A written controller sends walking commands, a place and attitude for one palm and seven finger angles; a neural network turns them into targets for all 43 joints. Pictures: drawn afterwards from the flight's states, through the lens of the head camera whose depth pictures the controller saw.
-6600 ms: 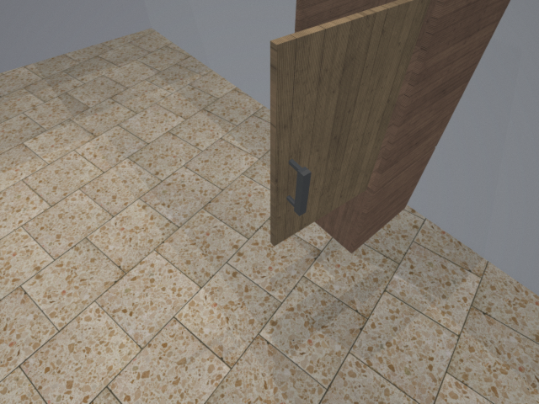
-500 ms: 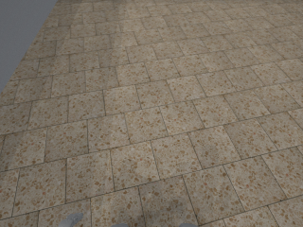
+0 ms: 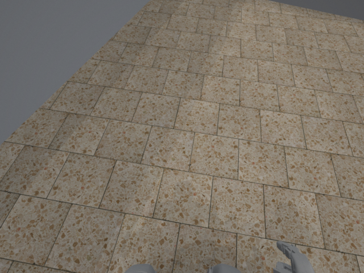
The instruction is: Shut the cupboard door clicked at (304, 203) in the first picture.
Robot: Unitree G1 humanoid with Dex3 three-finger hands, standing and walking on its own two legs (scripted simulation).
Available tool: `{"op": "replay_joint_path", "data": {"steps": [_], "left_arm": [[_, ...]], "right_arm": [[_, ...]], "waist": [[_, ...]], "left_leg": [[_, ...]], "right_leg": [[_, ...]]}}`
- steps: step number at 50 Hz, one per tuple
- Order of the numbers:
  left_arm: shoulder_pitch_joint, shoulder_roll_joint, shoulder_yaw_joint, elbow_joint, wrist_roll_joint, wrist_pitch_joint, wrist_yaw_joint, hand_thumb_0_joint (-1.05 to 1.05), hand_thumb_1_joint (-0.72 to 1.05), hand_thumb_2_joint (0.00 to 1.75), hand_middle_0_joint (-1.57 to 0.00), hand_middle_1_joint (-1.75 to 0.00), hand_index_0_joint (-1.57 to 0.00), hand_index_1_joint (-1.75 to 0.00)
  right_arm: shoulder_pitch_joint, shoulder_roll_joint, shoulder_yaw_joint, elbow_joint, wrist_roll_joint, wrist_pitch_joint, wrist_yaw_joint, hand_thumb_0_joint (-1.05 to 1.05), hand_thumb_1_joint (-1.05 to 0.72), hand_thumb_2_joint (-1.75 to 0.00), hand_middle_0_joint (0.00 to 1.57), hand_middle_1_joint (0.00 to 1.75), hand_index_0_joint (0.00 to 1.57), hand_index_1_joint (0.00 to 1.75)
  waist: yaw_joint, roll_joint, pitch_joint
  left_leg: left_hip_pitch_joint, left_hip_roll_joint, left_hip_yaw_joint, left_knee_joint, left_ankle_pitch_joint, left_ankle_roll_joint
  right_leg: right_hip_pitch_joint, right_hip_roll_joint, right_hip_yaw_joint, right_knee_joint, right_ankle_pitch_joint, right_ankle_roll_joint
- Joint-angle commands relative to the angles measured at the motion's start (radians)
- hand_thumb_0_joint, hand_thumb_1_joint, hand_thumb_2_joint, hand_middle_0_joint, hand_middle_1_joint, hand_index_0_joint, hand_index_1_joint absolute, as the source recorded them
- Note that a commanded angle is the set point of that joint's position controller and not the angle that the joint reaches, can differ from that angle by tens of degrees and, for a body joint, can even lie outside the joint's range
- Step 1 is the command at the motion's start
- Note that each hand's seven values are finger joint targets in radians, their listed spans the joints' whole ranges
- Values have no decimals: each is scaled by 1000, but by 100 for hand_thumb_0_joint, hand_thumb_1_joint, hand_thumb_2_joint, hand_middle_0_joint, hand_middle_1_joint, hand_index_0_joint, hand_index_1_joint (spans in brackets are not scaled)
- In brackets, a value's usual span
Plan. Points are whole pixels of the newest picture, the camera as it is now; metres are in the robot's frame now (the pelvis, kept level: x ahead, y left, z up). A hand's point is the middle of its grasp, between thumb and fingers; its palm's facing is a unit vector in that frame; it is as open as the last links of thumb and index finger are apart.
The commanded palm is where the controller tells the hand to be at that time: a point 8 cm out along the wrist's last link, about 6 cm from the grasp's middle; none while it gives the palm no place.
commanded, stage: walk to a spot facing it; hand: left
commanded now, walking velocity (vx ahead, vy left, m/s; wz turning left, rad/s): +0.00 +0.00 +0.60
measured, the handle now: out of the picture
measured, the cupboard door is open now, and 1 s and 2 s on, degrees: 85 85 85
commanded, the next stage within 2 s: none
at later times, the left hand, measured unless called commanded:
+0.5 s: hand out of the picture +0.04 +0.15 -0.17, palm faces +0.31 -0.93 -0.20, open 7.4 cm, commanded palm none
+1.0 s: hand out of the picture +0.02 +0.12 -0.14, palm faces +0.55 -0.79 -0.27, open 7.4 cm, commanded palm none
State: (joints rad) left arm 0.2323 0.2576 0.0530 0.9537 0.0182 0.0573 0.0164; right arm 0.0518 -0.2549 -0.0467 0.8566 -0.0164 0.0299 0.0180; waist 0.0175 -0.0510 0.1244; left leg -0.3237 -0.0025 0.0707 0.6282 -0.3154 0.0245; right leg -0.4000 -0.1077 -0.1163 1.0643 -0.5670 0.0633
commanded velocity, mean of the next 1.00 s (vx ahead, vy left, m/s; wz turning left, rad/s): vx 0.00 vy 0.00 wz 0.60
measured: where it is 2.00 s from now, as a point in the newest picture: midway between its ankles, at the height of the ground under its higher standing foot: outside the picture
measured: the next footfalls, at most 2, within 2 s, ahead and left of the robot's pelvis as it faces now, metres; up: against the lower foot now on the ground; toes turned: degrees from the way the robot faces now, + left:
right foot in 0.20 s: +0.09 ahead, -0.17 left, +0.00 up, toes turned +5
left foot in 0.50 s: +0.03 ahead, +0.07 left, +0.00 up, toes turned +24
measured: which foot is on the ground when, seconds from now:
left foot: down 0.00-0.20, up 0.22-0.48, down 0.50-0.82, up 0.84-1.00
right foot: up 0.00-0.18, down 0.20-0.50, up 0.52-0.80, down 0.82-1.00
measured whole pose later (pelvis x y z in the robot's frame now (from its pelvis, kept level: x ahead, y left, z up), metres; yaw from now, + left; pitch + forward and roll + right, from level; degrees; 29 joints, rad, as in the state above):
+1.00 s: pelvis +0.06 -0.10 +0.02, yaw +37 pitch +1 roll +1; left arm 0.17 0.21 0.03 0.87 0.03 0.02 0.02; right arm 0.14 -0.26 -0.08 0.93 -0.01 0.09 0.03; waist -0.03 0.00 0.11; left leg -0.49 0.01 0.02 1.08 -0.45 -0.06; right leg -0.23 -0.09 -0.14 0.52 -0.30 0.00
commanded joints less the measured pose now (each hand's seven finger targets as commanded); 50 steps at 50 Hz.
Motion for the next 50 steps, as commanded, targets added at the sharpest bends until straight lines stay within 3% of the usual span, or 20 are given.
{"op": "replay_joint_path", "data": {"steps": [1, 8, 9, 10, 11, 13, 15, 18, 23, 24, 25, 26, 28, 31, 39, 40, 41, 42, 45, 50], "left_arm": [[-71, 92, 30, -134, -2, -24, -3, 0, 90, 90, -20, -30, -20, -30], [58, 91, 37, -114, -3, -44, -8, 0, 90, 90, -20, -30, -20, -30], [96, 150, 51, -115, 7, -55, 0, 0, 90, 90, -20, -30, -20, -30], [92, 247, 65, -129, 19, -64, 9, 0, 90, 90, -20, -30, -20, -30], [58, 249, 54, -145, 11, -59, 9, 0, 90, 90, -20, -30, -20, -30], [-49, 168, 40, -165, 10, -60, 18, 0, 90, 90, -20, -30, -20, -30], [-70, 133, 32, -168, 14, -59, 21, 0, 90, 90, -20, -30, -20, -30], [5, 163, 44, -138, 14, -68, 19, 0, 90, 90, -20, -30, -20, -30], [-8, 177, 55, -123, -3, -60, 7, 0, 90, 90, -20, -30, -20, -30], [-12, 137, 53, -144, -10, -53, 3, 0, 90, 90, -20, -30, -20, -30], [-62, 67, 25, -187, -12, -49, -2, 0, 90, 90, -20, -30, -20, -30], [-142, 91, 23, -208, 0, -36, 5, 0, 90, 90, -20, -30, -20, -30], [-164, 79, 29, -175, -4, -34, 6, 0, 90, 90, -20, -30, -20, -30], [-124, 68, 28, -141, -5, -30, -4, 0, 90, 90, -20, -30, -20, -30], [17, 84, 34, -119, -11, -46, 1, 0, 90, 90, -20, -30, -20, -30], [61, 156, 49, -114, 3, -60, 9, 0, 90, 90, -20, -30, -20, -30], [56, 234, 60, -120, 14, -63, 16, 0, 90, 90, -20, -30, -20, -30], [32, 224, 49, -135, 8, -62, 18, 0, 90, 90, -20, -30, -20, -30], [-105, 115, 24, -165, 2, -59, 20, 0, 90, 90, -20, -30, -20, -30], [10, 143, 35, -128, 8, -72, 21, 0, 90, 90, -20, -30, -20, -30]], "right_arm": [[61, -209, -60, -33, -11, -4, -30, 0, -90, -90, 20, 30, 20, 30], [-9, -203, -74, -49, -5, 12, -18, 0, -90, -90, 20, 30, 20, 30], [-5, -150, -68, -63, 4, 13, -12, 0, -90, -90, 20, 30, 20, 30], [0, -80, -58, -88, 8, 12, -5, 0, -90, -90, 20, 30, 20, 30], [6, -101, -58, -93, 1, 13, 1, 0, -90, -90, 20, 30, 20, 30], [20, -99, -62, -56, -3, 24, 3, 0, -90, -90, 20, 30, 20, 30], [29, -64, -49, -41, 2, 25, 11, 0, -90, -90, 20, 30, 20, 30], [-3, -30, -28, -37, 7, 13, 16, 0, -90, -90, 20, 30, 20, 30], [114, -77, -39, -15, 6, 2, 12, 0, -90, -90, 20, 30, 20, 30], [169, -159, -59, -8, -2, -6, 9, 0, -90, -90, 20, 30, 20, 30], [234, -249, -83, -5, -8, -4, 2, 0, -90, -90, 20, 30, 20, 30], [283, -256, -83, 24, -10, 0, -9, 0, -90, -90, 20, 30, 20, 30], [206, -211, -74, 10, -11, -7, -31, 0, -90, -90, 20, 30, 20, 30], [150, -181, -61, 0, -11, -16, -36, 0, -90, -90, 20, 30, 20, 30], [57, -181, -74, -23, -3, 7, -25, 0, -90, -90, 20, 30, 20, 30], [59, -131, -68, -39, 8, 8, -17, 0, -90, -90, 20, 30, 20, 30], [48, -75, -59, -65, 9, 7, -11, 0, -90, -90, 20, 30, 20, 30], [58, -111, -63, -61, -2, 15, -5, 0, -90, -90, 20, 30, 20, 30], [79, -92, -65, -13, -4, 36, 7, 0, -90, -90, 20, 30, 20, 30], [3, -40, -35, -22, 6, 25, 15, 0, -90, -90, 20, 30, 20, 30]], "waist": [[-36, 214, -150], [33, 184, -156], [54, 1, -156], [59, -296, -152], [49, -230, -168], [-9, -253, -132], [-20, -235, -134], [21, -140, -171], [-35, -103, -225], [-67, 99, -263], [-106, 369, -251], [-135, 264, -237], [-92, 289, -186], [-51, 197, -188], [23, 173, -190], [42, -21, -199], [48, -285, -154], [35, -204, -141], [-41, -215, -99], [14, -119, -170]], "left_leg": [[133, 272, -281, -233, 477, 149], [-108, 148, -275, -126, 177, 60], [-209, 50, -200, 28, 7, 2], [-311, -70, -53, 290, -272, -70], [-247, -17, -107, 486, -315, -51], [-262, 38, -106, 636, -213, -62], [-208, 42, -57, 497, -197, -78], [-147, 15, 16, 221, -194, -85], [119, 7, 30, -156, 89, -50], [291, 166, -174, -212, 319, 23], [378, 415, -485, -240, 705, 177], [317, 432, -486, -240, 620, 234], [221, 329, -407, -241, 547, 190], [212, 251, -314, -227, 577, 144], [-32, 150, -331, -121, 326, 67], [-177, 52, -245, 27, 96, 0], [-303, -76, -82, 284, -286, -70], [-260, -22, -136, 491, -294, -55], [-259, 36, -108, 628, -129, -78], [-189, 21, -6, 274, -156, -98]], "right_leg": [[-123, 4, 109, 47, 68, 26], [256, 95, 28, -499, 284, 12], [333, -39, 168, -681, 266, -21], [335, -327, 490, -819, 325, -138], [222, -386, 464, -818, 325, -214], [172, -290, 334, -762, 401, -201], [198, -232, 167, -710, 613, -172], [335, -237, 108, -623, 859, -172], [256, -223, 6, -449, 763, -84], [59, -151, -50, -279, 519, -22], [-186, -21, -43, -57, -89, 39], [-207, -13, 71, 55, -98, 20], [-217, -11, 126, 108, 23, 19], [-150, 19, 114, 12, 99, 23], [277, 94, 62, -586, 315, 3], [408, -68, 231, -752, 328, -38], [381, -350, 491, -827, 419, -165], [232, -392, 459, -823, 362, -227], [181, -225, 211, -766, 495, -175], [390, -228, 92, -660, 863, -174]]}}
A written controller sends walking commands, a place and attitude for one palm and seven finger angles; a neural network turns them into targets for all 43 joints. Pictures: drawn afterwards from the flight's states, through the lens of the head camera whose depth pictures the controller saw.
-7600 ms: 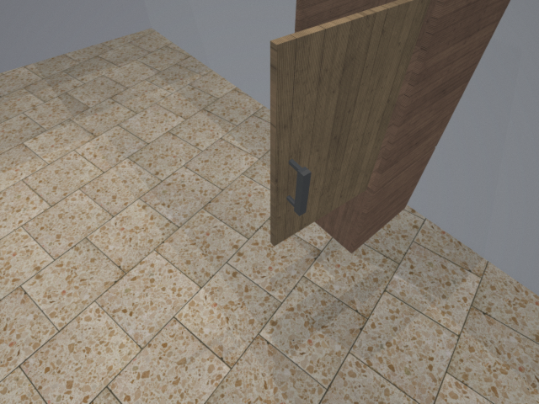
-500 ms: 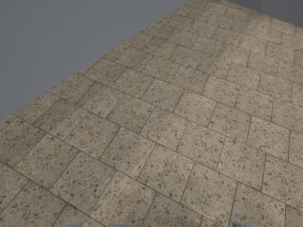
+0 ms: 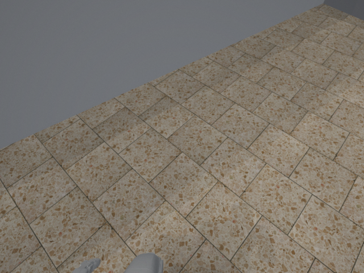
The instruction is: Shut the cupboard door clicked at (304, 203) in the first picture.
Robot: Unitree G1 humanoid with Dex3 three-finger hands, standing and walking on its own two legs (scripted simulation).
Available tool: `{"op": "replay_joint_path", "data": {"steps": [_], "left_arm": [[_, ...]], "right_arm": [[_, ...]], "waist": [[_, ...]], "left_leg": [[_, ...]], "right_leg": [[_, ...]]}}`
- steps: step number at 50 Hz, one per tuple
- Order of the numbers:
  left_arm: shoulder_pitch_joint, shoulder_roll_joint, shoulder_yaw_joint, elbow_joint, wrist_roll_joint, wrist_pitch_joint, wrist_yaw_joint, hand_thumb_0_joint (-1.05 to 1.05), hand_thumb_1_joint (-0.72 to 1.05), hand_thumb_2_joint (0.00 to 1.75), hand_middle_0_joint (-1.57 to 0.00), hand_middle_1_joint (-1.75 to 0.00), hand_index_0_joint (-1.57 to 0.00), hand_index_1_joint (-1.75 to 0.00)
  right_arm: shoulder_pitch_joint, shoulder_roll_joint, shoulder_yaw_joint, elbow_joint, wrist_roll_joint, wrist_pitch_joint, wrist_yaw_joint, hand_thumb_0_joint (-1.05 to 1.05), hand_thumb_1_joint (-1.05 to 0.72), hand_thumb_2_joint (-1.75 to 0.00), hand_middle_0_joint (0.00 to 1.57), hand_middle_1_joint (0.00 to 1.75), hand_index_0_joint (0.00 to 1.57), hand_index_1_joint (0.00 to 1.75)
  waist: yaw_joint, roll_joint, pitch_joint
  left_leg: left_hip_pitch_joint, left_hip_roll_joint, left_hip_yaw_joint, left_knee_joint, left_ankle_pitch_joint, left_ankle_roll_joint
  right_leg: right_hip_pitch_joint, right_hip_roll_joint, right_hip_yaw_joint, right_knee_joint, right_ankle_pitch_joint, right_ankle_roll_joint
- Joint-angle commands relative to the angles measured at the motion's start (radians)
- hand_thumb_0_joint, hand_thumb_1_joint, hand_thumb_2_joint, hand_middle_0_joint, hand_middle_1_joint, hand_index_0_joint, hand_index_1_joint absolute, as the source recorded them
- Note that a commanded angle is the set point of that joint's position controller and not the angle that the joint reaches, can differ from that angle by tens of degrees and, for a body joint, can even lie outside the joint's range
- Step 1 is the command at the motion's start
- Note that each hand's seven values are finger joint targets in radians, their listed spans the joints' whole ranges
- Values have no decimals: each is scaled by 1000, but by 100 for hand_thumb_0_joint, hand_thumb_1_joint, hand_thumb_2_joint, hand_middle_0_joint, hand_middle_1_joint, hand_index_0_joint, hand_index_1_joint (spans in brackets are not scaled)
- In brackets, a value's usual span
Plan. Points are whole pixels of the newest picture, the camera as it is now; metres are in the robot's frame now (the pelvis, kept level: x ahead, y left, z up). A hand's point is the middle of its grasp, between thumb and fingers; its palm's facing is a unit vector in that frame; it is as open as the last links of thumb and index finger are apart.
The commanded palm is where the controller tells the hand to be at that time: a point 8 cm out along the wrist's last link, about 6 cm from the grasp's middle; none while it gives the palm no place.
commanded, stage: walk to a spot facing it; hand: left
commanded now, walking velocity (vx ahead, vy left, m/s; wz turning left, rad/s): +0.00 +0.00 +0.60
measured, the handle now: out of the picture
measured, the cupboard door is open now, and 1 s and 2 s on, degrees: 85 85 85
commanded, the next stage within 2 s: none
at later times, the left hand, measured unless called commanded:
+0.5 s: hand out of the picture +0.06 +0.24 -0.16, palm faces +0.29 -0.92 -0.27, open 7.4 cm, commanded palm none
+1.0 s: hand out of the picture -0.06 +0.17 -0.19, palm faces +0.59 -0.77 -0.23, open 7.3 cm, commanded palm none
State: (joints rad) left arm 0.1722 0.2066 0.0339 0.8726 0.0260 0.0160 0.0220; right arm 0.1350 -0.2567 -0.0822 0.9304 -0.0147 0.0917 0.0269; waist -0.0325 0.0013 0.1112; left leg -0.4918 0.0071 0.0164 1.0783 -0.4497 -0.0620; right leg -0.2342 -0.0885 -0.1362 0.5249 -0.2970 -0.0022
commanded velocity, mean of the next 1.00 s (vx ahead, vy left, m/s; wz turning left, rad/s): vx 0.00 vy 0.00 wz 0.60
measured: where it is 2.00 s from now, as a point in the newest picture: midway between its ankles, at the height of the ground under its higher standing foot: (145, 259)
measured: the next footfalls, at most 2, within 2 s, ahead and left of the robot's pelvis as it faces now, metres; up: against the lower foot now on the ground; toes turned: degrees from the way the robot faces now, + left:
left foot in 0.16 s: +0.04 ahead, +0.12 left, +0.00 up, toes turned +12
right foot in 0.58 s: +0.09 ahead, -0.13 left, +0.00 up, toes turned +21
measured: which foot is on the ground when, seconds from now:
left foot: up 0.00-0.14, down 0.16-0.58, up 0.60-0.94, down 0.96-1.00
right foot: down 0.00-0.16, up 0.18-0.56, down 0.58-0.94, up 0.96-1.00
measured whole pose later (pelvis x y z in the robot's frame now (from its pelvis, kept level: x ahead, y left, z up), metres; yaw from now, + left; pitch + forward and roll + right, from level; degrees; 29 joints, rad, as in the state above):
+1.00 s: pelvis +0.03 -0.02 -0.02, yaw +36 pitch +0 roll +1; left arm 0.24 0.25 0.06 0.93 0.02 0.05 0.01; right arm 0.07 -0.24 -0.06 0.89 -0.02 0.04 0.02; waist 0.01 -0.07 0.13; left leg -0.33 -0.01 0.07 0.65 -0.29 0.04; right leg -0.33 -0.14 -0.14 0.90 -0.54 0.05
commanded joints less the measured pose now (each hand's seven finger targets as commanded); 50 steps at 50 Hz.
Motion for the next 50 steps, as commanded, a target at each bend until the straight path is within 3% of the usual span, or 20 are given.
{"op": "replay_joint_path", "data": {"steps": [1, 4, 6, 7, 8, 9, 13, 15, 23, 27, 28, 29, 30, 33, 41, 45, 46, 47, 48, 50], "left_arm": [[89, 210, 59, -40, 2, -29, 14, 0, 90, 90, -20, -30, -20, -30], [93, 232, 68, -26, 1, -26, 8, 0, 90, 90, -20, -30, -20, -30], [68, 229, 75, -27, -8, -22, 2, 0, 90, 90, -20, -30, -20, -30], [50, 214, 73, -39, -15, -17, -2, 0, 90, 90, -20, -30, -20, -30], [37, 139, 56, -81, -22, -9, -10, 0, 90, 90, -20, -30, -20, -30], [-49, 136, 43, -117, -8, 4, -2, 0, 90, 90, -20, -30, -20, -30], [-48, 140, 53, -53, -7, 16, -8, 0, 90, 90, -20, -30, -20, -30], [-23, 135, 54, -41, -6, 16, -14, 0, 90, 90, -20, -30, -20, -30], [-71, 124, 44, -75, -14, 13, -9, 0, 90, 90, -20, -30, -20, -30], [47, 146, 53, -54, -21, -7, 0, 0, 90, 90, -20, -30, -20, -30], [95, 211, 67, -47, -11, -18, 9, 0, 90, 90, -20, -30, -20, -30], [94, 283, 80, -48, 3, -22, 15, 0, 90, 90, -20, -30, -20, -30], [69, 290, 69, -65, -2, -15, 16, 0, 90, 90, -20, -30, -20, -30], [-21, 163, 42, -75, -11, -25, 15, 0, 90, 90, -20, -30, -20, -30], [98, 217, 67, -28, 1, -26, 14, 0, 90, 90, -20, -30, -20, -30], [82, 226, 74, -16, -6, -22, 4, 0, 90, 90, -20, -30, -20, -30], [64, 221, 75, -30, -15, -20, 0, 0, 90, 90, -20, -30, -20, -30], [62, 155, 63, -66, -22, -13, -7, 0, 90, 90, -20, -30, -20, -30], [-15, 128, 43, -105, -14, -3, -1, 0, 90, 90, -20, -30, -20, -30], [-86, 137, 49, -94, -13, 10, 7, 0, 90, 90, -20, -30, -20, -30]], "right_arm": [[-92, -32, 5, -101, 4, -40, 7, 0, -90, -90, 20, 30, 20, 30], [-71, -38, 6, -102, 7, -48, 4, 0, -90, -90, 20, 30, 20, 30], [-7, -68, -3, -88, 4, -54, 2, 0, -90, -90, 20, 30, 20, 30], [58, -125, -18, -77, 0, -61, 1, 0, -90, -90, 20, 30, 20, 30], [133, -240, -49, -74, -10, -66, -6, 0, -90, -90, 20, 30, 20, 30], [196, -282, -55, -49, -9, -55, -13, 0, -90, -90, 20, 30, 20, 30], [50, -186, -25, -83, -9, -71, -44, 0, -90, -90, 20, 30, 20, 30], [42, -178, -20, -84, -7, -78, -44, 0, -90, -90, 20, 30, 20, 30], [59, -191, -34, -70, -14, -65, -36, 0, -90, -90, 20, 30, 20, 30], [3, -172, -40, -89, -3, -56, -34, 0, -90, -90, 20, 30, 20, 30], [4, -126, -34, -102, 7, -56, -28, 0, -90, -90, 20, 30, 20, 30], [-4, -67, -25, -128, 9, -59, -22, 0, -90, -90, 20, 30, 20, 30], [-5, -104, -31, -135, -2, -54, -17, 0, -90, -90, 20, 30, 20, 30], [3, -89, -29, -79, -6, -32, -7, 0, -90, -90, 20, 30, 20, 30], [-105, -40, 5, -94, 5, -42, 6, 0, -90, -90, 20, 30, 20, 30], [-27, -65, -1, -83, 3, -52, 0, 0, -90, -90, 20, 30, 20, 30], [46, -113, -15, -70, -2, -60, -2, 0, -90, -90, 20, 30, 20, 30], [123, -224, -44, -64, -11, -68, -8, 0, -90, -90, 20, 30, 20, 30], [192, -280, -54, -43, -7, -58, -15, 0, -90, -90, 20, 30, 20, 30], [122, -232, -42, -60, -11, -63, -38, 0, -90, -90, 20, 30, 20, 30]], "waist": [[76, -177, -163], [67, -202, -169], [25, -170, -185], [-18, -37, -217], [-58, 290, -246], [-88, 248, -223], [-2, 157, -151], [16, 132, -168], [1, 157, -162], [60, 138, -196], [84, -23, -212], [89, -307, -170], [77, -222, -141], [16, -243, -91], [79, -206, -133], [25, -187, -168], [-21, -91, -215], [-60, 220, -272], [-87, 260, -262], [-59, 201, -190]], "left_leg": [[2, 3, 67, -240, -26, -8], [93, -15, 101, -390, 23, 11], [256, -13, 96, -568, 171, 30], [437, 66, 2, -640, 372, 70], [587, 362, -399, -672, 739, 231], [497, 453, -446, -698, 736, 323], [344, 252, -295, -727, 555, 230], [357, 218, -255, -725, 557, 215], [295, 190, -352, -705, 493, 222], [167, 120, -359, -591, 494, 161], [5, 43, -287, -458, 288, 101], [-149, -105, -68, -217, -116, 16], [-105, -53, -94, -20, -164, 24], [-122, 7, -66, 158, -7, 0], [23, -8, 75, -292, -13, 1], [233, -32, 98, -542, 149, 33], [410, 19, 47, -623, 342, 66], [616, 301, -331, -635, 718, 210], [557, 436, -453, -673, 868, 325], [415, 347, -396, -696, 615, 297]], "right_leg": [[236, -257, 105, -104, 623, -112], [215, -269, 78, -55, 633, -96], [124, -254, 25, 45, 541, -40], [-32, -220, -28, 193, 398, 16], [-328, -60, -67, 438, -241, 102], [-364, -37, 55, 579, -404, 86], [-348, -24, 148, 665, -145, 89], [-323, -13, 144, 617, -107, 93], [-179, 59, 125, 298, -151, 84], [112, 89, 108, -69, 32, 65], [275, -64, 261, -214, 41, 28], [282, -347, 515, -276, 143, -93], [132, -416, 478, -263, 209, -162], [110, -230, 230, -179, 469, -119], [240, -253, 99, -83, 688, -107], [154, -237, 36, 63, 648, -43], [28, -222, -8, 205, 552, 0], [-266, -75, -61, 454, -39, 84], [-345, -26, 41, 607, -401, 80], [-373, -43, 136, 661, -294, 81]]}}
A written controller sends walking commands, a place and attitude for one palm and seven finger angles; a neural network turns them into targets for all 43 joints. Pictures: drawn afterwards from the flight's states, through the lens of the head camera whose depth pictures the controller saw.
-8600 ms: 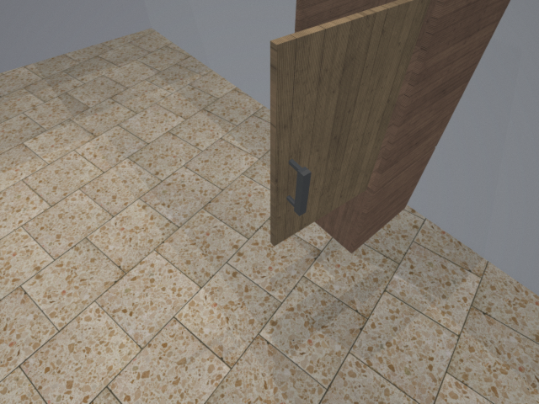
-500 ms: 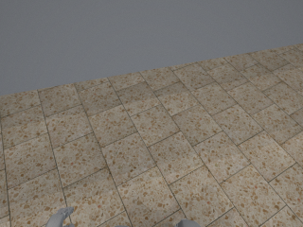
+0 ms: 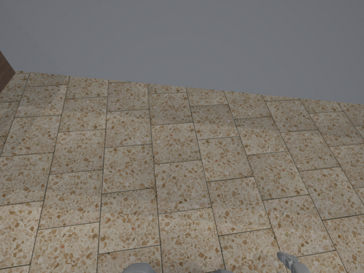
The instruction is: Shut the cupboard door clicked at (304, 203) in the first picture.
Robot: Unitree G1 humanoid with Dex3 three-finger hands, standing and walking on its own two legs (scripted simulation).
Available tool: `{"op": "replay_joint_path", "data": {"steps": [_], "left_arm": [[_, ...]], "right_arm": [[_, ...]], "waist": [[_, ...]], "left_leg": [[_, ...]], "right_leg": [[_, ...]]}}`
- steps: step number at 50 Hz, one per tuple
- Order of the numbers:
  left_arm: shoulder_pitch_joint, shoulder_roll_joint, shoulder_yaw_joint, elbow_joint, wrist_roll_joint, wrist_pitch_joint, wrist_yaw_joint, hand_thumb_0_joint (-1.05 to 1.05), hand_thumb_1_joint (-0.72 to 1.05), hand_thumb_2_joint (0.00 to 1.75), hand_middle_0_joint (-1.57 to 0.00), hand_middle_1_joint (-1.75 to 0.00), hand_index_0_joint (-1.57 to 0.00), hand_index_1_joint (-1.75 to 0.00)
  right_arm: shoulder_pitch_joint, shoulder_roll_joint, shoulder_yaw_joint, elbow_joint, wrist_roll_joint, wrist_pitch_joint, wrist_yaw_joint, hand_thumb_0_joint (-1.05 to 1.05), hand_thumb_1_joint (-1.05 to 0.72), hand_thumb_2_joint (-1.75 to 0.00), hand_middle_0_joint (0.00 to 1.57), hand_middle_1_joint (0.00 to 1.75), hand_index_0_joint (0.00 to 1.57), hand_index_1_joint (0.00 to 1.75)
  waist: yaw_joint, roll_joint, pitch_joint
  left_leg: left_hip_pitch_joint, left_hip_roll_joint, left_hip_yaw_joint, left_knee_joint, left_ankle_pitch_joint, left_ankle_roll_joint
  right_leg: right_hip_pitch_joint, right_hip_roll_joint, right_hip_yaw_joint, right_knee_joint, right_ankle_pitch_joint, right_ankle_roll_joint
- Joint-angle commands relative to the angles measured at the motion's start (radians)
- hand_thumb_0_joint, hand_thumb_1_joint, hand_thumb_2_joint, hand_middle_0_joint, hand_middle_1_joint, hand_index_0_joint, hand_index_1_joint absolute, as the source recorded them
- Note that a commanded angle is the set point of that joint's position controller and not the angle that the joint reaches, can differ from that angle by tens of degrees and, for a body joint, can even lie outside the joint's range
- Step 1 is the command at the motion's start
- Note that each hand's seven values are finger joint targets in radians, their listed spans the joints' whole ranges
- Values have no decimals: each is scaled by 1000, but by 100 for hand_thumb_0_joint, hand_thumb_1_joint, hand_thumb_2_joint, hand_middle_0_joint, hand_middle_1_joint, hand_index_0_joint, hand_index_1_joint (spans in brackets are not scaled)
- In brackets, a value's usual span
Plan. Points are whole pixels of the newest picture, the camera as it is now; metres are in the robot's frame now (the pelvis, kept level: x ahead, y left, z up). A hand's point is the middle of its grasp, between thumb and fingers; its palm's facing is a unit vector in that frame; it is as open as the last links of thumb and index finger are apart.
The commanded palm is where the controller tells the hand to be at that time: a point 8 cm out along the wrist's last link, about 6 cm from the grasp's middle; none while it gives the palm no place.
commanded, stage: walk to a spot facing it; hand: left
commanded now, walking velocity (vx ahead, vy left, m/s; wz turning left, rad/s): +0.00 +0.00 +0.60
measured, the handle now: out of the picture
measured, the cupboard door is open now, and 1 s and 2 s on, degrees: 85 85 85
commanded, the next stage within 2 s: none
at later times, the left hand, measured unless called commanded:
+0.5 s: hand out of the picture +0.07 +0.17 -0.14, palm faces +0.32 -0.92 -0.22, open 7.3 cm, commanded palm none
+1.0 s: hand (67, 222) +0.23 +0.30 -0.14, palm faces +0.51 -0.84 -0.19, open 7.4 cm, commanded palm none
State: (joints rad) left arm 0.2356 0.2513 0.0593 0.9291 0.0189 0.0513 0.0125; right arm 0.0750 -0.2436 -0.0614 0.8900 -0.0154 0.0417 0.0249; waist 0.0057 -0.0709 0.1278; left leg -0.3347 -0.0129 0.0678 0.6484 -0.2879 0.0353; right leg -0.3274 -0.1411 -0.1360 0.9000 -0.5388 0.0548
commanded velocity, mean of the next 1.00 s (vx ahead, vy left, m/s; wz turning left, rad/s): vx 0.33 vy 0.00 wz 0.46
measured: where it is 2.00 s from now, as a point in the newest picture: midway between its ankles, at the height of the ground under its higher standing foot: (127, 174)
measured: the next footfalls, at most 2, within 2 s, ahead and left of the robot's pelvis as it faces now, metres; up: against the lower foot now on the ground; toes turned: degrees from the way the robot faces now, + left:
right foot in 0.32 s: +0.11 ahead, -0.16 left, +0.00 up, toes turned +8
left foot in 0.68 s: +0.21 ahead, +0.16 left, +0.00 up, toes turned +34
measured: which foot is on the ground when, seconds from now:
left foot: down 0.00-0.30, up 0.32-0.66, down 0.68-1.00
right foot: up 0.00-0.30, down 0.32-0.68, up 0.70-1.00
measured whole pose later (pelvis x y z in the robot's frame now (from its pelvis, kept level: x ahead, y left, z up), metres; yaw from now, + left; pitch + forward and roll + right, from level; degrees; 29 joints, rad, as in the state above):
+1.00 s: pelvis +0.24 +0.08 +0.03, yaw +31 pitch +1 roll +0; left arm 0.15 0.22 0.07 0.94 0.04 0.00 -0.04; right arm 0.27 -0.18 -0.04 1.00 -0.02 -0.05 0.00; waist 0.00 -0.03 0.05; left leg -0.14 -0.04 0.05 0.35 -0.23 0.06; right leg -0.61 -0.15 -0.04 0.93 -0.18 0.07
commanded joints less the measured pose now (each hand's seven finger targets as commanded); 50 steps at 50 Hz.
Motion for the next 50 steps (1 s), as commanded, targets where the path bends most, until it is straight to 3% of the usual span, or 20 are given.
{"op": "replay_joint_path", "data": {"steps": [1, 3, 6, 11, 13, 14, 15, 16, 17, 18, 20, 24, 29, 32, 33, 34, 35, 38, 40, 50], "left_arm": [[-131, 97, 28, -128, -3, -21, 9, 0, 90, 90, -20, -30, -20, -30], [-76, 91, 31, -102, 2, -16, -6, 0, 90, 90, -20, -30, -20, -30], [-91, 90, 29, -106, 4, -26, -23, 0, 90, 90, -20, -30, -20, -30], [-107, 86, 26, -128, 4, -52, -35, 0, 90, 90, -20, -30, -20, -30], [-10, 93, 32, -96, 4, -64, -37, 0, 90, 90, -20, -30, -20, -30], [76, 131, 47, -73, 7, -74, -32, 0, 90, 90, -20, -30, -20, -30], [170, 227, 70, -57, 20, -87, -17, 0, 90, 90, -20, -30, -20, -30], [168, 247, 65, -64, 9, -80, -8, 0, 90, 90, -20, -30, -20, -30], [122, 223, 62, -76, 5, -86, -5, 0, 90, 90, -20, -30, -20, -30], [63, 171, 47, -76, 7, -96, -1, 0, 90, 90, -20, -30, -20, -30], [10, 104, 32, -68, 6, -110, 0, 0, 90, 90, -20, -30, -20, -30], [104, 114, 30, -6, 9, -128, -3, 0, 90, 90, -20, -30, -20, -30], [158, 131, 33, 39, 9, -127, -7, 0, 90, 90, -20, -30, -20, -30], [108, 149, 34, 33, -1, -124, -13, 0, 90, 90, -20, -30, -20, -30], [101, 108, 29, 0, -5, -122, -26, 0, 90, 90, -20, -30, -20, -30], [31, 53, 17, -67, -12, -121, -37, 0, 90, 90, -20, -30, -20, -30], [-82, 83, 18, -107, -8, -110, -26, 0, 90, 90, -20, -30, -20, -30], [-23, 48, 23, -39, 9, -92, -30, 0, 90, 90, -20, -30, -20, -30], [51, 26, 21, 0, 17, -77, -41, 0, 90, 90, -20, -30, -20, -30], [-173, 18, 7, -77, 9, -84, -50, 0, 90, 90, -20, -30, -20, -30]], "right_arm": [[117, -223, -55, -35, -11, -13, -40, 0, -90, -90, 20, 30, 20, 30], [73, -196, -42, -50, -13, -21, -38, 0, -90, -90, 20, 30, 20, 30], [84, -209, -45, -42, -13, -30, -32, 0, -90, -90, 20, 30, 20, 30], [94, -215, -57, -33, -16, -33, -24, 0, -90, -90, 20, 30, 20, 30], [59, -202, -57, -37, -10, -31, -24, 0, -90, -90, 20, 30, 20, 30], [31, -170, -52, -49, -3, -32, -22, 0, -90, -90, 20, 30, 20, 30], [14, -85, -34, -75, 9, -39, -16, 0, -90, -90, 20, 30, 20, 30], [-51, -97, -31, -112, -4, -46, -8, 0, -90, -90, 20, 30, 20, 30], [-65, -108, -36, -119, -13, -43, 0, 0, -90, -90, 20, 30, 20, 30], [-68, -114, -42, -94, -17, -38, 6, 0, -90, -90, 20, 30, 20, 30], [-22, -84, -37, -60, -16, -28, 22, 0, -90, -90, 20, 30, 20, 30], [-73, -13, -11, -55, -8, -33, 39, 0, -90, -90, 20, 30, 20, 30], [-109, -4, 3, -67, -7, -52, 42, 0, -90, -90, 20, 30, 20, 30], [148, -72, -19, 2, -18, -68, 16, 0, -90, -90, 20, 30, 20, 30], [299, -179, -48, 33, -25, -71, 1, 0, -90, -90, 20, 30, 20, 30], [409, -287, -76, 54, -25, -75, -11, 0, -90, -90, 20, 30, 20, 30], [418, -296, -74, 66, -8, -67, -20, 0, -90, -90, 20, 30, 20, 30], [183, -163, -33, 12, -10, -86, -36, 0, -90, -90, 20, 30, 20, 30], [145, -129, -21, 18, -10, -101, -37, 0, -90, -90, 20, 30, 20, 30], [272, -97, -17, 96, -8, -117, -31, 0, -90, -90, 20, 30, 20, 30]], "waist": [[-69, 262, -169], [-27, 215, -155], [-31, 226, -138], [-33, 247, -133], [18, 203, -149], [69, 101, -155], [122, -197, -178], [125, -247, -104], [86, -146, -74], [52, -164, -26], [6, -143, -44], [38, -82, -78], [46, -121, -88], [-96, -79, -220], [-174, 122, -329], [-206, 339, -381], [-197, 167, -349], [-67, 249, -119], [-13, 232, -114], [-42, 139, -68]], "left_leg": [[181, 320, -397, -292, 357, 167], [137, 253, -341, -326, 165, 125], [101, 226, -360, -369, -77, 121], [83, 197, -413, -346, -177, 118], [-31, 153, -398, -259, -203, 88], [-199, 80, -337, -128, -261, 45], [-446, -43, -161, 170, -329, -24], [-488, -15, -115, 400, -343, -40], [-483, 41, -143, 510, -245, -39], [-474, 78, -152, 564, -157, -47], [-402, 109, -112, 537, -51, -64], [-335, 79, 0, 261, -18, -74], [-211, 28, 88, 41, -23, -33], [236, -45, 154, -124, 39, 20], [535, 133, -95, -133, 34, 99], [669, 433, -554, -252, 186, 231], [568, 470, -593, -308, 132, 245], [159, 337, -375, -414, -121, 154], [106, 266, -259, -428, -42, 121], [184, 251, -193, -472, 139, 159]], "right_leg": [[-254, 13, 147, 288, 17, 26], [-216, 31, 136, 246, 100, 25], [-183, 52, 116, 109, 110, 22], [-64, 106, 70, -182, 108, 20], [152, 145, 39, -353, 189, 18], [353, 100, 94, -489, 163, 5], [538, -183, 423, -677, -85, -76], [405, -363, 616, -783, -187, -165], [307, -361, 609, -785, -223, -197], [231, -312, 523, -781, -151, -166], [217, -239, 263, -736, 137, -137], [338, -200, 42, -654, 570, -118], [394, -223, -32, -563, 805, -108], [234, -182, -131, -197, 989, -58], [-34, -118, -146, 94, 686, -14], [-343, 26, -71, 386, -14, 23], [-390, 6, 77, 481, -4, 1], [-326, -56, 130, 412, 166, 3], [-267, -41, 111, 330, 242, 8], [-235, -2, 85, -126, 379, 19]]}}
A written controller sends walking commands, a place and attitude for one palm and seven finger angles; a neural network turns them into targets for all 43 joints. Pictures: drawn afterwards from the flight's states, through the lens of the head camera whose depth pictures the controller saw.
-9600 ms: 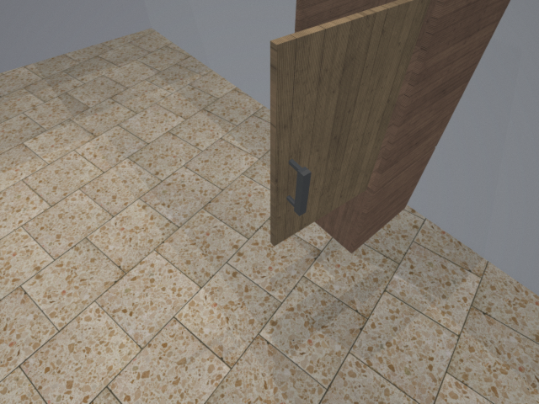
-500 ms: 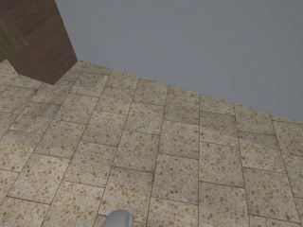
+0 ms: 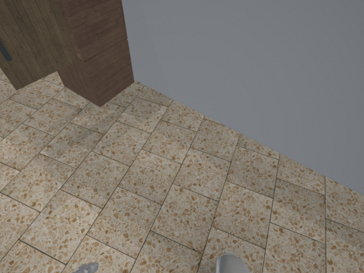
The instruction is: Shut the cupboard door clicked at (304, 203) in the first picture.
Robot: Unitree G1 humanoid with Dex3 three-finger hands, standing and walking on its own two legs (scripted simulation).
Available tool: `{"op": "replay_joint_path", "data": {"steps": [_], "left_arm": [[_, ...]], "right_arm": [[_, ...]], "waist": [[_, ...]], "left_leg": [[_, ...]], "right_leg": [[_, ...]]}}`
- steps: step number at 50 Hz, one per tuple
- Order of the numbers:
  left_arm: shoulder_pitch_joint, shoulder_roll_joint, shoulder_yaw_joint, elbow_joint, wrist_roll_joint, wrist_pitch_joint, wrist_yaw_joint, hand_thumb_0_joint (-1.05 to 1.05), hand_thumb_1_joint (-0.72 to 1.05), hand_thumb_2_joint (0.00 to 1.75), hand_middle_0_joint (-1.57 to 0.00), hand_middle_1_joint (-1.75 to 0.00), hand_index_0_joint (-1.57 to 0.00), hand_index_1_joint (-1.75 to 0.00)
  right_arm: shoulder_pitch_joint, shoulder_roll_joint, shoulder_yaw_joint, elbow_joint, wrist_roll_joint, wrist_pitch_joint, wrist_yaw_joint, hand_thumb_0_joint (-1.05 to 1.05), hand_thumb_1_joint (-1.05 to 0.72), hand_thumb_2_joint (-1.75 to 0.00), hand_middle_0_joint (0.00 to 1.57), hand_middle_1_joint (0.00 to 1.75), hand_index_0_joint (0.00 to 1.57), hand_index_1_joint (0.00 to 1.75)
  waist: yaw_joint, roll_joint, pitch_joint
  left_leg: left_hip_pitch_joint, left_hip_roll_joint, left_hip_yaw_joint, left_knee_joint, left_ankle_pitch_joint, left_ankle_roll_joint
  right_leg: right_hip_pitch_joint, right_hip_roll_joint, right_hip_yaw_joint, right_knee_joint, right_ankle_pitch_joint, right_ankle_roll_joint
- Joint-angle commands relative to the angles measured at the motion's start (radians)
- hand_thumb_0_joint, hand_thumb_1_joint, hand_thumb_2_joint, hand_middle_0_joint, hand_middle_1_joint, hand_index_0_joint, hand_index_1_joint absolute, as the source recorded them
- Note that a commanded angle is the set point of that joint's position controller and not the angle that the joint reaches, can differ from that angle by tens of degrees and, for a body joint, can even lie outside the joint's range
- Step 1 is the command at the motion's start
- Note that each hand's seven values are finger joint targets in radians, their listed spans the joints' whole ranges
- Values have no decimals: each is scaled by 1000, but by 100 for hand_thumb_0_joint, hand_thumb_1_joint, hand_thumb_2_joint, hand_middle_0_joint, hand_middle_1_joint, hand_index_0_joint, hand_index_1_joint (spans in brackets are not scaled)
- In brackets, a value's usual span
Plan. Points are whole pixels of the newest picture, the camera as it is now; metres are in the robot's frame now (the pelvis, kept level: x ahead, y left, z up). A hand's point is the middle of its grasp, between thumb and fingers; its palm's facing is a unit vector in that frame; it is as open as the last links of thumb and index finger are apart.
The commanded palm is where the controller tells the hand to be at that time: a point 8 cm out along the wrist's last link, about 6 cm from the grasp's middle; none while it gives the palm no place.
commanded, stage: walk to a spot facing it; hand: left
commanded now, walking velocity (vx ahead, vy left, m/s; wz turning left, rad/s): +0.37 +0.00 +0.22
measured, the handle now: out of the picture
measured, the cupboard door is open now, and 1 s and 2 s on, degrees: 85 85 85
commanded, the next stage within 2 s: turn to face it in 1.30 s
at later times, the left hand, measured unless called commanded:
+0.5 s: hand (124, 254) +0.19 +0.16 -0.19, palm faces +0.20 -0.96 -0.19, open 7.1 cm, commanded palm none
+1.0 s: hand (132, 141) +0.55 +0.20 -0.17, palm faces +0.14 -0.97 -0.19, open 7.3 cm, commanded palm none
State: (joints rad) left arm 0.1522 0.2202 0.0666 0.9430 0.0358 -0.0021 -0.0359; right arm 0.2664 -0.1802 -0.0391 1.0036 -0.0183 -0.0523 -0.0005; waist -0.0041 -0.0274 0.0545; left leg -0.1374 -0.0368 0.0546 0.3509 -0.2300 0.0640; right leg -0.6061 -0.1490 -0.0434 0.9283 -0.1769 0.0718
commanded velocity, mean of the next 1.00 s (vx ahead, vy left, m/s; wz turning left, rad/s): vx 0.37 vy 0.00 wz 0.18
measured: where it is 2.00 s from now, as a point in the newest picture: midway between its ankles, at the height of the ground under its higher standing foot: (174, 170)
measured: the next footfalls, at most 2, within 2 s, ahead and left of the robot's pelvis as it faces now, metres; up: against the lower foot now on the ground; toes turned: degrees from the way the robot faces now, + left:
right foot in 0.16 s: +0.19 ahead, -0.16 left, +0.00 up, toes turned -5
left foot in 0.54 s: +0.38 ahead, +0.11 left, +0.00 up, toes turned +17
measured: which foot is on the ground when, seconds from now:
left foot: down 0.00-0.16, up 0.18-0.52, down 0.54-1.00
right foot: up 0.00-0.14, down 0.16-0.56, up 0.58-1.00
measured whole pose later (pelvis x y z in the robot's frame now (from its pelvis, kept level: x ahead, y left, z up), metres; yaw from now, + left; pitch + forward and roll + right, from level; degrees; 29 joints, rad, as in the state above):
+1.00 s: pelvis +0.47 +0.00 -0.01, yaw +10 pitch +0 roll +1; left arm 0.11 0.20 0.05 0.99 0.03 -0.02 -0.04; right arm 0.39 -0.17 -0.04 1.10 -0.03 -0.05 0.00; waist -0.05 -0.01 0.05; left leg -0.02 0.02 0.10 0.40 -0.37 -0.01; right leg -0.44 -0.10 -0.11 0.60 -0.17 0.02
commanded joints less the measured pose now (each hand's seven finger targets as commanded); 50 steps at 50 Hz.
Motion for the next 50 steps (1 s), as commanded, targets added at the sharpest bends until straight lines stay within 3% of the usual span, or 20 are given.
{"op": "replay_joint_path", "data": {"steps": [1, 4, 6, 7, 8, 9, 11, 13, 15, 22, 25, 26, 27, 28, 30, 34, 42, 47, 49, 50], "left_arm": [[-108, 46, -2, -98, -8, -33, -3, 0, 90, 90, -20, -30, -20, -30], [-114, 53, -4, -95, -8, -42, -4, 0, 90, 90, -20, -30, -20, -30], [28, 85, 10, -49, -7, -56, 1, 0, 90, 90, -20, -30, -20, -30], [193, 153, 32, 4, -2, -71, 8, 0, 90, 90, -20, -30, -20, -30], [345, 249, 57, 53, -3, -72, 18, 0, 90, 90, -20, -30, -20, -30], [340, 232, 46, 47, -15, -68, 28, 0, 90, 90, -20, -30, -20, -30], [197, 117, 22, 26, -13, -67, 40, 0, 90, 90, -20, -30, -20, -30], [166, 51, 2, 31, -13, -84, 44, 0, 90, 90, -20, -30, -20, -30], [153, 43, -1, 51, -10, -93, 45, 0, 90, 90, -20, -30, -20, -30], [200, 86, 2, 112, -10, -93, 44, 0, 90, 90, -20, -30, -20, -30], [173, 106, 6, 122, -14, -82, 40, 0, 90, 90, -20, -30, -20, -30], [166, 98, 4, 111, -17, -77, 36, 0, 90, 90, -20, -30, -20, -30], [186, 46, -3, 76, -25, -70, 27, 0, 90, 90, -20, -30, -20, -30], [122, 51, -13, 19, -24, -74, 23, 0, 90, 90, -20, -30, -20, -30], [49, 52, -9, 13, -19, -69, 31, 0, 90, 90, -20, -30, -20, -30], [147, 11, -5, 69, -2, -35, 12, 0, 90, 90, -20, -30, -20, -30], [-27, 6, -5, 1, -10, -29, -1, 0, 90, 90, -20, -30, -20, -30], [-67, 29, -1, -19, -10, -39, -5, 0, 90, 90, -20, -30, -20, -30], [85, 68, 13, 29, -7, -54, -2, 0, 90, 90, -20, -30, -20, -30], [250, 147, 34, 78, -1, -67, 8, 0, 90, 90, -20, -30, -20, -30]], "right_arm": [[93, -158, -38, -10, -6, -23, -7, 0, -90, -90, 20, 30, 20, 30], [116, -166, -38, 14, -10, -18, -10, 0, -90, -90, 20, 30, 20, 30], [115, -151, -34, 26, -7, -14, -10, 0, -90, -90, 20, 30, 20, 30], [110, -122, -31, 23, 4, -19, -6, 0, -90, -90, 20, 30, 20, 30], [133, -70, -22, -7, 12, -25, -4, 0, -90, -90, 20, 30, 20, 30], [83, -105, -26, -17, 6, -19, -3, 0, -90, -90, 20, 30, 20, 30], [-15, -94, -33, -21, -2, -8, 2, 0, -90, -90, 20, 30, 20, 30], [-5, -45, -22, -3, -9, 11, 10, 0, -90, -90, 20, 30, 20, 30], [19, -17, -24, 10, -6, 25, 20, 0, -90, -90, 20, 30, 20, 30], [-114, 0, -23, -37, -7, 14, 47, 0, -90, -90, 20, 30, 20, 30], [-11, -50, -36, -9, -13, 5, 39, 0, -90, -90, 20, 30, 20, 30], [119, -106, -50, 26, -16, 2, 31, 0, -90, -90, 20, 30, 20, 30], [254, -229, -82, 51, -30, -2, 16, 0, -90, -90, 20, 30, 20, 30], [322, -280, -86, 60, -19, 5, -2, 0, -90, -90, 20, 30, 20, 30], [155, -232, -73, 14, -10, 3, -11, 0, -90, -90, 20, 30, 20, 30], [43, -127, -37, -4, -7, -22, -17, 0, -90, -90, 20, 30, 20, 30], [103, -135, -36, 30, -6, -27, -10, 0, -90, -90, 20, 30, 20, 30], [122, -150, -37, 53, -13, -19, -10, 0, -90, -90, 20, 30, 20, 30], [127, -141, -33, 63, -9, -15, -10, 0, -90, -90, 20, 30, 20, 30], [121, -112, -32, 53, 2, -16, -3, 0, -90, -90, 20, 30, 20, 30]], "waist": [[-37, 98, 9], [-36, 131, -4], [33, 79, -54], [102, -50, -149], [131, -306, -247], [132, -227, -200], [75, -150, -35], [28, -89, -21], [0, -127, -22], [21, -97, 11], [-55, -68, -4], [-116, 17, -63], [-160, 265, -154], [-171, 279, -189], [-103, 142, -93], [-7, 133, -24], [-21, 114, 34], [-16, 120, 36], [52, 58, -30], [120, -93, -115]], "left_leg": [[-3, 271, -174, -159, 113, 128], [21, 260, -164, -74, 188, 107], [-46, 199, -127, 116, 222, 58], [-231, 128, -72, 374, 170, 16], [-472, 0, 23, 673, -290, -32], [-538, 45, -59, 853, -356, -29], [-571, 136, -104, 922, -176, -35], [-506, 155, -87, 836, -91, -56], [-466, 153, -48, 712, -63, -71], [-352, 100, 59, 325, 8, -53], [-80, 41, 111, 201, 36, -29], [116, 65, 59, 163, -17, -3], [306, 311, -320, 52, -117, 95], [355, 458, -588, -83, -91, 182], [125, 449, -516, -122, -223, 166], [-73, 315, -214, -179, -82, 87], [-16, 292, -81, -208, 78, 109], [-23, 296, -76, -99, 107, 86], [-57, 212, -24, 130, 190, 40], [-245, 133, 38, 408, 118, -2]], "right_leg": [[66, 19, -16, -203, 13, -2], [184, 68, -58, -311, -12, -19], [441, 94, -66, -435, 20, -37], [744, -24, 87, -464, 31, -86], [963, -304, 404, -567, 89, -185], [869, -359, 487, -650, 0, -241], [623, -296, 334, -689, -63, -222], [519, -233, 151, -713, 67, -192], [494, -192, 28, -731, 121, -178], [537, -188, -65, -702, 156, -177], [430, -152, -124, -538, 199, -144], [339, -109, -170, -313, 236, -119], [103, 26, -218, 28, -57, -60], [-41, 95, -111, 262, -377, -57], [-99, 10, 13, 406, -263, -74], [19, -21, 13, 249, -97, -47], [44, -4, -33, -134, 26, -26], [225, 50, -74, -300, 9, -45], [468, 95, -98, -411, 12, -64], [734, -36, 73, -450, -25, -113]]}}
